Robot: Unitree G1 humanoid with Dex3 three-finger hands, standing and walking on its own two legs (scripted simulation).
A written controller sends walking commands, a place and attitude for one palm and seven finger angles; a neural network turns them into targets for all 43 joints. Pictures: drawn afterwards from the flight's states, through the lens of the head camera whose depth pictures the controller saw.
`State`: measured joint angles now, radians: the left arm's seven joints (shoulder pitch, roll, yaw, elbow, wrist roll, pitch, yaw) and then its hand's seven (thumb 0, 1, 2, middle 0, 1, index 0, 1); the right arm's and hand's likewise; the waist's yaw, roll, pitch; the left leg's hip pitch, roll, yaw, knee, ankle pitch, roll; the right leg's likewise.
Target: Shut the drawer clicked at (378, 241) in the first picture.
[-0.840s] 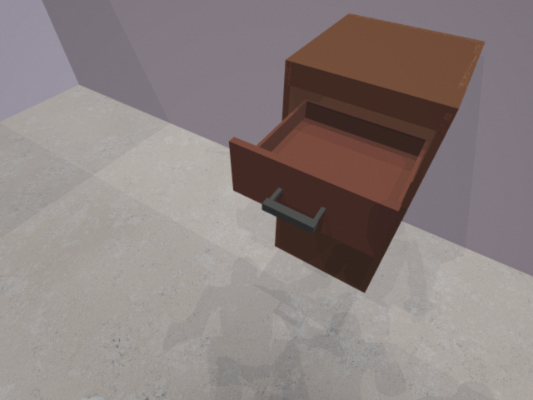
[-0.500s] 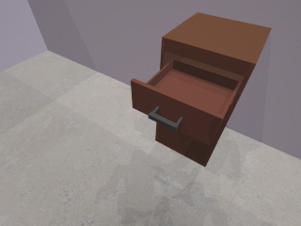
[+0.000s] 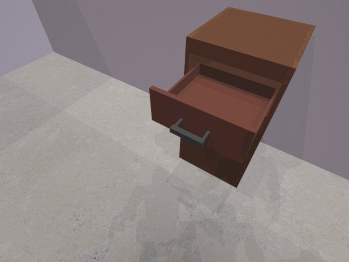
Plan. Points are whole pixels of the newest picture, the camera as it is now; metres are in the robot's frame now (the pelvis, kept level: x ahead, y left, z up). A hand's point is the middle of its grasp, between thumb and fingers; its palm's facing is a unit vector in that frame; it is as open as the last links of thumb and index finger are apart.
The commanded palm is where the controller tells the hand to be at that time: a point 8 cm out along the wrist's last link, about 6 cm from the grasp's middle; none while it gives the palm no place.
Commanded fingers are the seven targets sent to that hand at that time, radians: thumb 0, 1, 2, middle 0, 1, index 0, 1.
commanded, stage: look at it before walking up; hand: left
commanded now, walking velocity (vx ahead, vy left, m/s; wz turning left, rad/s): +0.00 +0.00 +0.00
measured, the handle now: (190, 131) +0.53 -0.02 -0.06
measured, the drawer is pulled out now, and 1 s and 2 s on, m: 0.30 0.30 0.30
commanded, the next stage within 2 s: turn to face it in 0.60 s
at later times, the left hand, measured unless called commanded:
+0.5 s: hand out of the picture +0.08 +0.24 -0.16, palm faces -0.03 -0.95 -0.32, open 7.4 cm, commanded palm none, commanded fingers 0.00 0.90 0.90 -0.20 -0.30 -0.20 -0.30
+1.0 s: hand out of the picture +0.07 +0.20 -0.17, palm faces -0.10 -0.96 -0.28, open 7.4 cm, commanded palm none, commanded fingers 0.00 0.90 0.90 -0.20 -0.30 -0.20 -0.30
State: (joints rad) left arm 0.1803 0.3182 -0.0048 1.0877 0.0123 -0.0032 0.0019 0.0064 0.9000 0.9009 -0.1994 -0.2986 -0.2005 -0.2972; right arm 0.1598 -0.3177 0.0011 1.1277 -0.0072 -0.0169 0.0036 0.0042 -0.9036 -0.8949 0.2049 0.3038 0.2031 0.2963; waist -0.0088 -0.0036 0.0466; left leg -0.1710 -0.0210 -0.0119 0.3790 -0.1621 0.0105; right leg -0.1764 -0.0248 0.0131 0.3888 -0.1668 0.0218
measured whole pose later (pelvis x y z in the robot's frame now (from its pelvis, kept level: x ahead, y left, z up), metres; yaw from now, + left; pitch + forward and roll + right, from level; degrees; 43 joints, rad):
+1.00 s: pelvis +0.00 -0.01 -0.01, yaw -8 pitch -2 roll +2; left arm 0.22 0.27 0.04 0.99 0.01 0.06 -0.01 0.01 0.90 0.90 -0.20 -0.30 -0.20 -0.30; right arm 0.15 -0.23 -0.02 1.00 -0.01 0.01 -0.02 0.00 -0.90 -0.89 0.20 0.30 0.20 0.30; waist 0.03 -0.03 0.10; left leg -0.21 0.02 0.11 0.51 -0.26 0.00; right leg -0.33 0.00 0.05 0.69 -0.35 0.01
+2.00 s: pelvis +0.00 +0.01 -0.01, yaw -30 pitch -1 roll -1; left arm 0.25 0.16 0.04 0.98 0.02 -0.02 0.00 0.00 0.90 0.90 -0.20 -0.30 -0.20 -0.30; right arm 0.35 -0.21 -0.04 1.07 -0.03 0.02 0.00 0.01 -0.91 -0.90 0.20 0.30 0.20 0.30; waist -0.03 0.04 0.02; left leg -0.39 0.06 0.07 0.91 -0.45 -0.01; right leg -0.13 0.00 -0.03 0.46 -0.31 -0.01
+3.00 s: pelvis +0.16 -0.04 -0.01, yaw -32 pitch -1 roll +1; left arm 0.22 0.18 0.05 1.05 0.02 0.04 0.03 0.01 0.91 0.90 -0.20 -0.30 -0.20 -0.30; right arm 0.17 -0.15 -0.04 1.04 -0.01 0.01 -0.05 0.00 -0.91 -0.90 0.20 0.30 0.20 0.30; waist 0.02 -0.04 0.10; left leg -0.23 0.02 0.11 0.51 -0.26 0.01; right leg -0.25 -0.06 -0.06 0.58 -0.31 0.00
